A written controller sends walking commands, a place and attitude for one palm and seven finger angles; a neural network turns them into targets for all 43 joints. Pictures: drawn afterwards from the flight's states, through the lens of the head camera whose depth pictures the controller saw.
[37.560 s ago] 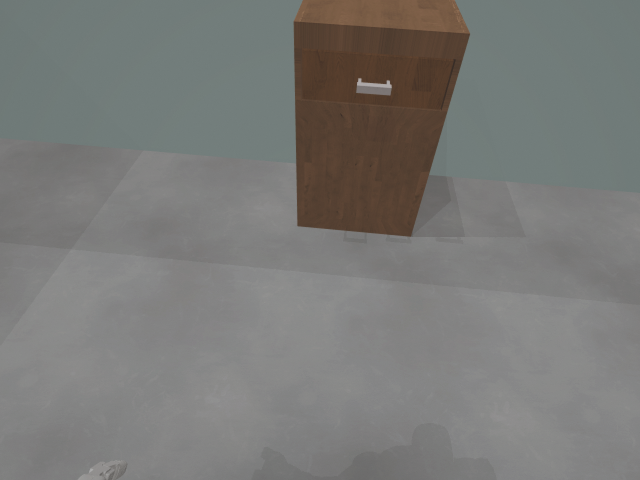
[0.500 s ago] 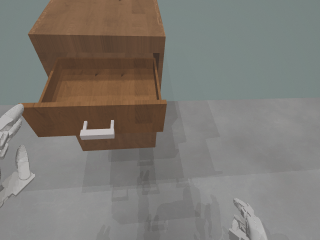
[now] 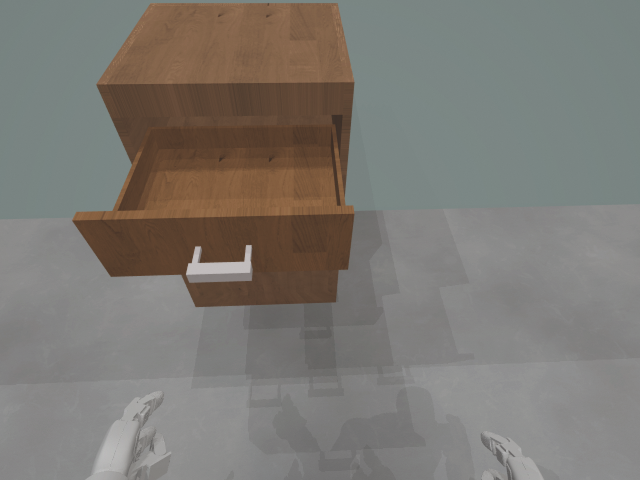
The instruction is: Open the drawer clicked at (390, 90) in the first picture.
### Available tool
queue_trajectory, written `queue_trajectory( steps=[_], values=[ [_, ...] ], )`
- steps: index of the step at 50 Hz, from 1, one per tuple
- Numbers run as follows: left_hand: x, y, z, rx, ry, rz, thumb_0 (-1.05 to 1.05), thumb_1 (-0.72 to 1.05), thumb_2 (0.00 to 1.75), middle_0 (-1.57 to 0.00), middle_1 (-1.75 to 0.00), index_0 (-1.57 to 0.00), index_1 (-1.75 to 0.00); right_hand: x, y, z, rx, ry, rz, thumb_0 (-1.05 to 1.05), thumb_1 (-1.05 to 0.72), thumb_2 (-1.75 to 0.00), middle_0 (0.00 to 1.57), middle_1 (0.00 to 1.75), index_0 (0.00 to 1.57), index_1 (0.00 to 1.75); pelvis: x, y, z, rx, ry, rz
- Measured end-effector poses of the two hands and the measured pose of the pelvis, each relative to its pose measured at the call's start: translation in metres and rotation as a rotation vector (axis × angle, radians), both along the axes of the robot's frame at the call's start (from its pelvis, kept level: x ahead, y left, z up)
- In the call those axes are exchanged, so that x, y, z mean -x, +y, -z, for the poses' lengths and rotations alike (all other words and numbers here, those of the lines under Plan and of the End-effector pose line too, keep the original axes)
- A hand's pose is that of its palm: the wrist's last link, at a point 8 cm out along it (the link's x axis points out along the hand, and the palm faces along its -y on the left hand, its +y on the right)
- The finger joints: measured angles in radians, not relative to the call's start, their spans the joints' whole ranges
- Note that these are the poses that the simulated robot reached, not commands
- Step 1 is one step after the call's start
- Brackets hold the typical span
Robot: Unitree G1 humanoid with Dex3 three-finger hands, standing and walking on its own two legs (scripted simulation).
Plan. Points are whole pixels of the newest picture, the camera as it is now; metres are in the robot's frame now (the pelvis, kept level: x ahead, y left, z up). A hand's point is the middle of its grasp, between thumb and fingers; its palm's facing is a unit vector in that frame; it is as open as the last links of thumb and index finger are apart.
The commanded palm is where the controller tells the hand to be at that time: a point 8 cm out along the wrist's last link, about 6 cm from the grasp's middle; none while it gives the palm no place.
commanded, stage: let the arm hang, fingers relaxed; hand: left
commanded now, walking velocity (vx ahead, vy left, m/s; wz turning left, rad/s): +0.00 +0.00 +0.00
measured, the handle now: (221, 261) +0.47 +0.20 -0.07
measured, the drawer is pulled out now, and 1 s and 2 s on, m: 0.30 0.30 0.30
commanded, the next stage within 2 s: look to check the result in 0.92 s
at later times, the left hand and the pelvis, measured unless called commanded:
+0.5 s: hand out of the picture -0.06 +0.18 -0.16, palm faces +0.02 -0.97 -0.25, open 7.4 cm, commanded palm none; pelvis +0.00 -0.01 +0.01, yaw -1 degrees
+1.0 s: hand out of the picture -0.01 +0.13 -0.17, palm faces +0.04 -0.98 -0.17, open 7.4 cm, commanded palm none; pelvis +0.01 -0.03 +0.01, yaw +0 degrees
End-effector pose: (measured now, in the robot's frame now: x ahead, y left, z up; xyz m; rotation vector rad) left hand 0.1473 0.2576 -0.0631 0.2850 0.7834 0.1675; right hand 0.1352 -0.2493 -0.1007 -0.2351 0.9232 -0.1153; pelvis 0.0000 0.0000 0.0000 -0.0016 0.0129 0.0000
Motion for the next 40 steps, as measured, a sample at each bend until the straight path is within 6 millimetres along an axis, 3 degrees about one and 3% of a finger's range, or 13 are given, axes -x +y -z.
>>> queue_trajectory(
  steps=[3,5,6,13,18,24,35,40],
  values=[
    [0.047,-0.029,0.050,0.110,0.248,-0.008,0.01,0.90,0.90,-0.20,-0.30,-0.20,-0.30,0.026,-0.001,0.003,0.012,0.089,0.020,0.01,-0.91,-0.90,0.20,0.30,0.20,0.30,0.001,-0.003,-0.001,-0.002,-0.022,0.002],
    [0.080,-0.046,0.069,0.169,0.367,-0.028,0.01,0.91,0.90,-0.20,-0.30,-0.20,-0.30,0.046,0.000,0.006,0.019,0.165,0.029,0.01,-0.91,-0.90,0.20,0.30,0.20,0.30,0.002,-0.005,-0.003,0.001,-0.032,0.002],
    [0.092,-0.045,0.072,0.170,0.393,-0.073,0.01,0.94,0.90,-0.20,-0.30,-0.20,-0.30,0.057,0.000,0.008,0.021,0.206,0.031,0.01,-0.91,-0.90,0.20,0.30,0.20,0.30,0.003,-0.007,-0.004,0.002,-0.034,-0.002],
    [0.170,-0.027,0.071,0.124,0.611,-0.158,0.00,0.96,0.90,-0.20,-0.30,-0.21,-0.30,0.118,0.009,0.023,-0.017,0.428,0.060,0.01,-0.91,-0.90,0.20,0.30,0.20,0.30,0.004,-0.010,-0.010,0.007,-0.040,-0.007],
    [0.203,-0.021,0.060,0.083,0.713,-0.194,0.00,0.93,0.90,-0.20,-0.30,-0.20,-0.30,0.143,0.019,0.034,-0.065,0.491,0.092,0.01,-0.91,-0.90,0.20,0.30,0.20,0.30,0.002,-0.009,-0.011,0.003,-0.046,0.000],
    [0.207,-0.031,0.058,0.079,0.730,-0.196,0.01,0.91,0.90,-0.20,-0.30,-0.20,-0.30,0.159,0.029,0.041,-0.109,0.521,0.116,0.00,-0.91,-0.90,0.20,0.30,0.20,0.30,0.001,-0.011,-0.011,-0.002,-0.055,0.008],
    [0.168,-0.072,0.072,0.159,0.640,-0.138,0.01,0.90,0.90,-0.20,-0.30,-0.20,-0.30,0.172,0.032,0.041,-0.128,0.540,0.152,0.00,-0.91,-0.90,0.20,0.30,0.20,0.30,-0.001,-0.020,-0.011,-0.006,-0.055,0.014],
    [0.159,-0.081,0.075,0.174,0.630,-0.128,0.01,0.91,0.90,-0.20,-0.30,-0.20,-0.30,0.175,0.029,0.038,-0.121,0.549,0.167,0.00,-0.91,-0.90,0.20,0.30,0.20,0.29,-0.004,-0.024,-0.010,-0.004,-0.053,0.013]
  ],
)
